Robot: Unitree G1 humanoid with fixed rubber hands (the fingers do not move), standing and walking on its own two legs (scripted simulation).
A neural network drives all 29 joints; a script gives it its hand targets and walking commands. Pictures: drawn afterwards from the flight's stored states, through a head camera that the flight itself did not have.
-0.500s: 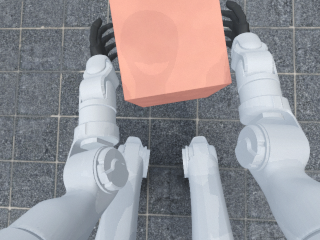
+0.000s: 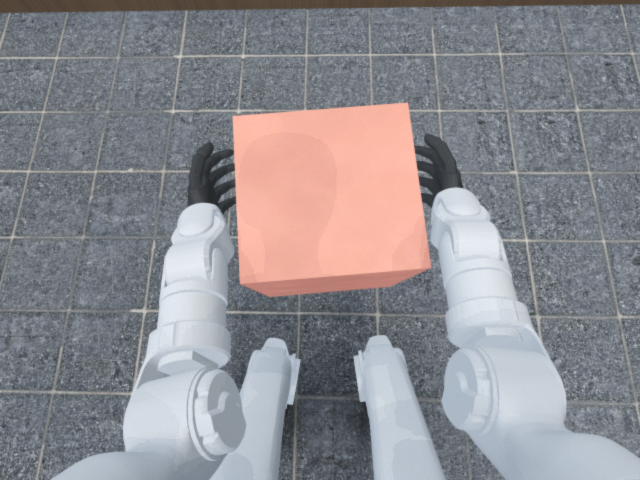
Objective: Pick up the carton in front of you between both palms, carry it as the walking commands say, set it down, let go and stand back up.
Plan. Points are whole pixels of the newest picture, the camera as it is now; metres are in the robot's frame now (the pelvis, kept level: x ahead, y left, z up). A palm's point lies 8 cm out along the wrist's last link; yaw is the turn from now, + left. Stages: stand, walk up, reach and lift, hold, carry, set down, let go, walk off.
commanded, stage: reach and lift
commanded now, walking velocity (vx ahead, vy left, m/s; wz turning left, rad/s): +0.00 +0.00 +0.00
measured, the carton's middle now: (326, 217) +0.44 +0.00 -0.12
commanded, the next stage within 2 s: hold in 1.84 s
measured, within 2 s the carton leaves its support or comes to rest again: neither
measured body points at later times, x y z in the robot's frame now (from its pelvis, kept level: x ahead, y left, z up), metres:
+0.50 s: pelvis +0.06 +0.01 +0.14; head +0.13 +0.00 +0.58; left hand +0.40 +0.15 +0.11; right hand +0.40 -0.15 +0.10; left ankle +0.08 +0.14 -0.55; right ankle +0.08 -0.13 -0.55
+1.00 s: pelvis +0.07 +0.01 +0.19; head +0.04 +0.02 +0.64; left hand +0.38 +0.16 +0.21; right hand +0.36 -0.15 +0.20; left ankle +0.08 +0.14 -0.55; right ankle +0.08 -0.13 -0.55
